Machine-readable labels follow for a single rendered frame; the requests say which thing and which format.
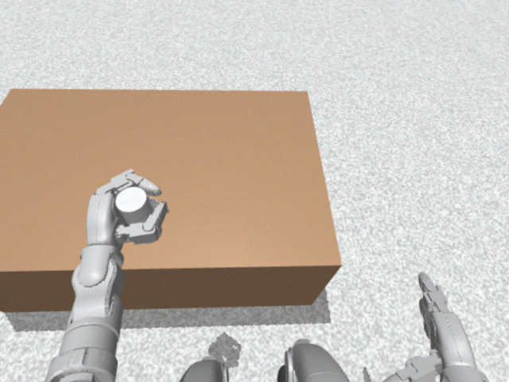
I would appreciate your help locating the left robot arm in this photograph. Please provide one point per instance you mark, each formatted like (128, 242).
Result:
(87, 352)

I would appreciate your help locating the right robot hand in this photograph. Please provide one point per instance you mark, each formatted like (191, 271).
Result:
(448, 341)

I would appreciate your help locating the left robot hand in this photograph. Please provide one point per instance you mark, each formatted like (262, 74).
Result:
(106, 225)

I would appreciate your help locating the can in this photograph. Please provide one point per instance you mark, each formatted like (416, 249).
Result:
(134, 206)

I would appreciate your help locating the right robot arm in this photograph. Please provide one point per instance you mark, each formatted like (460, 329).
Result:
(460, 373)

